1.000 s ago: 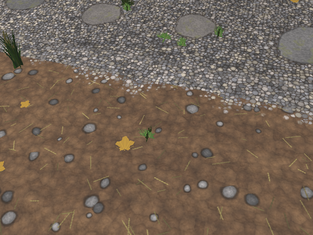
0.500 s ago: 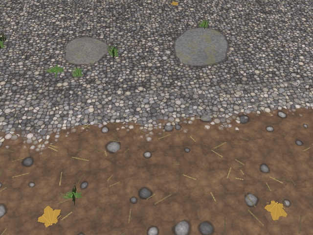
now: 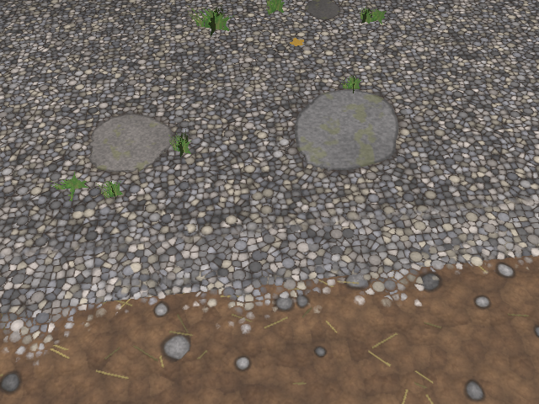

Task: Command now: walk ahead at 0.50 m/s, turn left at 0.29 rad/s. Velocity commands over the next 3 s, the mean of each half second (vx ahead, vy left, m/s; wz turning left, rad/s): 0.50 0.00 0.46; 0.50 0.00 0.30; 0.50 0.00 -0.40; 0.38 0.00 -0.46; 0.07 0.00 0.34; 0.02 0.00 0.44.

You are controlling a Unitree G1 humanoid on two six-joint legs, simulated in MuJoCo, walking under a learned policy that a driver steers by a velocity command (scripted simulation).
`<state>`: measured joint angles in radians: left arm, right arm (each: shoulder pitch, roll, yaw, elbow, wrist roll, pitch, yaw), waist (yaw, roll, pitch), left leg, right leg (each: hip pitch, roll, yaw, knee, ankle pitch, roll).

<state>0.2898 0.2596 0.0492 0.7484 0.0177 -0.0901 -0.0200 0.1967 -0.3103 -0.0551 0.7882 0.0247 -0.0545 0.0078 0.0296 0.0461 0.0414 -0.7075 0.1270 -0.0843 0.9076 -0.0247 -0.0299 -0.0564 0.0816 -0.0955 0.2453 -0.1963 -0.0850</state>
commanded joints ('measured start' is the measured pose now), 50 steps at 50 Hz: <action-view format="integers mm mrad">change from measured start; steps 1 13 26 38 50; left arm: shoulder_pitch -41 55 -217 144 24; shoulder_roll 153 130 92 269 185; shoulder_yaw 39 28 3 80 42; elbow -50 -50 -140 -45 -11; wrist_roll -2 -5 -2 -14 -39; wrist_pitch -19 35 -8 -38 -4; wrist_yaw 14 53 25 -6 15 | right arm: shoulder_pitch -56 272 89 302 -94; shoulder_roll -41 -274 -152 -33 -3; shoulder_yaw -5 -100 -52 0 14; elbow -65 -102 -146 -125 -200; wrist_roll -2 -4 -4 5 -27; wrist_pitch -17 5 -5 -4 -32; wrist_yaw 12 24 -17 -20 2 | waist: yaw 15 -151 -65 31 17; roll -90 98 26 -363 -124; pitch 19 -308 -47 -376 -21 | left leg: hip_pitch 54 917 433 33 137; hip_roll -17 47 -61 -224 -65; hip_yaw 27 -241 -138 -84 46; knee -156 -365 -657 318 -205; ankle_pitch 165 -80 99 -551 -70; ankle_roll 3 327 270 52 2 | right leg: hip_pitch -51 -324 -495 400 -129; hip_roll -259 -178 -130 -485 -247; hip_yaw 32 -92 135 890 295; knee -138 916 477 77 -74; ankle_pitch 276 346 185 -188 207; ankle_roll -93 74 172 -227 -138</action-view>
